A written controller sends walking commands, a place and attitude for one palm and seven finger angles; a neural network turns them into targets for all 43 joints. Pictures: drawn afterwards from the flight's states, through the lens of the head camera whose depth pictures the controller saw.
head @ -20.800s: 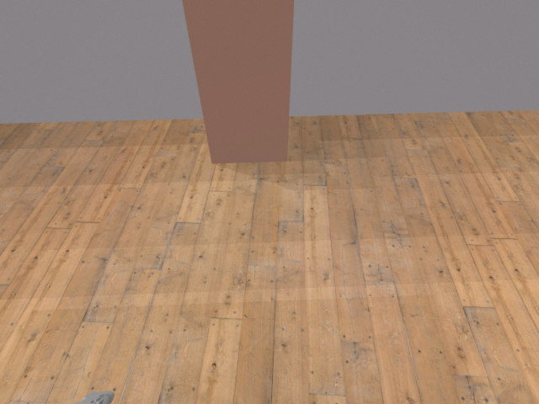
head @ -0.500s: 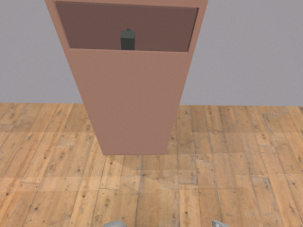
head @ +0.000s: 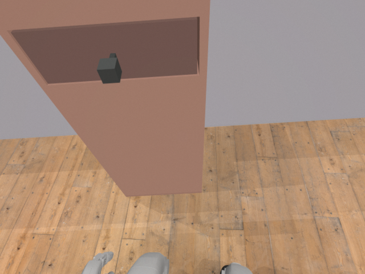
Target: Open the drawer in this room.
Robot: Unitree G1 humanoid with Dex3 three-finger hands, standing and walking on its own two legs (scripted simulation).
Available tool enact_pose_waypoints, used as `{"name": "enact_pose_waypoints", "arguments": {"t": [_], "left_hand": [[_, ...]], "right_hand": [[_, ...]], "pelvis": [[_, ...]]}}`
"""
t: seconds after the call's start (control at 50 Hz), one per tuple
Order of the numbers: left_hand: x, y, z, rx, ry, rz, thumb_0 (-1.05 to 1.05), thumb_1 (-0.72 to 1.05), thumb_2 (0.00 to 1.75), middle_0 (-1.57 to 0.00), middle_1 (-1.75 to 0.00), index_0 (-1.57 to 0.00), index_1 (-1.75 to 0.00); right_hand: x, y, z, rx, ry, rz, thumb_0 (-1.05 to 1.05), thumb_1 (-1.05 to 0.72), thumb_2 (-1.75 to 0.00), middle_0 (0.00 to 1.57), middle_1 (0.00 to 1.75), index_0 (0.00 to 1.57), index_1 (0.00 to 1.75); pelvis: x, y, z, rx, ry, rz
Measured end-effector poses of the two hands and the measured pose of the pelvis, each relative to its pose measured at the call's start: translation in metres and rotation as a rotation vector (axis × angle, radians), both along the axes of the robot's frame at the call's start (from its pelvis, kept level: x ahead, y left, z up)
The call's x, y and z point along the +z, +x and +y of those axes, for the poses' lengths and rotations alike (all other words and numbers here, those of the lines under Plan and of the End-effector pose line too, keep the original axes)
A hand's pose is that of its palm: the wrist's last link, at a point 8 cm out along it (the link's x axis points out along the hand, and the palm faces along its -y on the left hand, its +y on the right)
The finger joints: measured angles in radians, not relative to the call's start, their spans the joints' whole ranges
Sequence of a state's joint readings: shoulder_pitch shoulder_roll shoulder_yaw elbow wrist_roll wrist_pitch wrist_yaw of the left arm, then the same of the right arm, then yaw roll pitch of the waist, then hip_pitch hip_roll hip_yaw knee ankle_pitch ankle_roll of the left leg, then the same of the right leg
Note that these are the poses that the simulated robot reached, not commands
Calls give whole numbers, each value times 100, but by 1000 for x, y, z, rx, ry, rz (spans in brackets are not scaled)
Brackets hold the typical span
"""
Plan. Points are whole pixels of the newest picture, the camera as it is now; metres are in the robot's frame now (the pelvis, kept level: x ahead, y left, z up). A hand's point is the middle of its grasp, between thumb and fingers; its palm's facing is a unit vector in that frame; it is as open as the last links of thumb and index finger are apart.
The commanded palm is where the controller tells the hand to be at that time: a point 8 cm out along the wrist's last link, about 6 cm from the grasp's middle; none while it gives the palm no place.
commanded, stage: come to a stop and stand still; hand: left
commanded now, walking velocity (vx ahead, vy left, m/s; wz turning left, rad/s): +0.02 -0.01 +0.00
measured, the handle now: (111, 65) +0.51 +0.18 +0.16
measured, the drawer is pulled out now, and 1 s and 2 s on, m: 0.00 0.00 0.00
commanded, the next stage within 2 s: look again from close up in 0.54 s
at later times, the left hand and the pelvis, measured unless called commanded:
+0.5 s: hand out of the picture -0.04 +0.25 -0.17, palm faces +0.02 -0.97 -0.23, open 7.4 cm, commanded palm none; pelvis -0.03 +0.06 +0.00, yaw -1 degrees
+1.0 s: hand out of the picture -0.02 +0.24 -0.16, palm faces -0.02 -0.97 -0.22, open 7.4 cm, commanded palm none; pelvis -0.04 +0.06 +0.00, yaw -1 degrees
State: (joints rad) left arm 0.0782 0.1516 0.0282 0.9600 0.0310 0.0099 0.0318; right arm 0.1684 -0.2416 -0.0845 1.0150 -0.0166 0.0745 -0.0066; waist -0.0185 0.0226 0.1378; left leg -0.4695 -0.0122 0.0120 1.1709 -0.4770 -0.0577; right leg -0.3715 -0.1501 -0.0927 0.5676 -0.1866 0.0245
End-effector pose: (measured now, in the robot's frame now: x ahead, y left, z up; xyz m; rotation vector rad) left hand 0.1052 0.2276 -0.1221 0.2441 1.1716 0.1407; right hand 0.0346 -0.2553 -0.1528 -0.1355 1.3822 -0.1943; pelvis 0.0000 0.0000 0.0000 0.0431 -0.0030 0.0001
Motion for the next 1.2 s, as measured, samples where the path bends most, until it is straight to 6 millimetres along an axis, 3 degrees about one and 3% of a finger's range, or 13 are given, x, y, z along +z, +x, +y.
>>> {"name": "enact_pose_waypoints", "arguments": {"t": [0.08, 0.16, 0.22, 0.3, 0.4, 0.48, 0.66, 0.84, 1.02, 1.2], "left_hand": [[-4, -22, 22, 26, 5, 15, 0, 90, 90, -20, -30, -20, -30], [-21, -47, 54, 54, -10, 38, 0, 90, 90, -20, -30, -20, -30], [-30, -69, 74, 90, -19, 79, 0, 90, 90, -20, -30, -20, -30], [-24, -99, 86, 119, -26, 145, 0, 91, 90, -20, -29, -20, -30], [-17, -135, 83, 125, -31, 239, 0, 91, 90, -20, -29, -19, -30], [-16, -148, 70, 109, -33, 277, 0, 91, 90, -20, -29, -19, -30], [-11, -147, 38, 66, -61, 242, 1, 91, 90, -20, -29, -20, -30], [-13, -139, 51, 36, -47, 170, 1, 92, 90, -20, -29, -20, -30], [-10, -127, 61, 29, -40, 146, 1, 91, 90, -20, -29, -20, -30], [-14, -127, 61, 34, -57, 169, 0, 91, 90, -20, -29, -20, -30]], "right_hand": [[9, 29, 14, 44, -7, -104, 0, -91, -90, 19, 30, 20, 30], [17, 40, 35, 77, -37, -199, 0, -91, -90, 19, 30, 20, 30], [24, 31, 53, 91, -52, -203, 0, -91, -90, 20, 30, 20, 30], [32, 12, 73, 97, -42, -147, 0, -91, -90, 20, 30, 20, 30], [29, -6, 85, 66, -20, -110, 0, -91, -90, 20, 30, 20, 30], [16, -25, 87, 33, 11, -80, 0, -91, -90, 20, 30, 20, 30], [11, -75, 89, -12, 47, 17, 0, -92, -90, 20, 30, 20, 30], [6, -102, 101, -2, 66, 18, 0, -91, -90, 20, 30, 20, 30], [7, -100, 113, 9, 81, 19, 1, -91, -90, 20, 30, 20, 30], [13, -80, 101, 24, 36, -3, 1, -91, -90, 20, 30, 20, 30]], "pelvis": [[-1, -9, 11, 2, -3, 0], [-10, -18, 31, -1, -29, 0], [-11, -25, 43, 2, -40, -5], [1, -26, 50, -1, -45, 6], [7, -25, 57, -8, -28, 17], [4, -28, 56, -14, -4, 15], [10, -36, 53, -17, -31, -9], [3, -45, 58, -13, -45, -11], [5, -44, 63, -22, -35, -6], [6, -38, 64, -27, -34, -4]]}}
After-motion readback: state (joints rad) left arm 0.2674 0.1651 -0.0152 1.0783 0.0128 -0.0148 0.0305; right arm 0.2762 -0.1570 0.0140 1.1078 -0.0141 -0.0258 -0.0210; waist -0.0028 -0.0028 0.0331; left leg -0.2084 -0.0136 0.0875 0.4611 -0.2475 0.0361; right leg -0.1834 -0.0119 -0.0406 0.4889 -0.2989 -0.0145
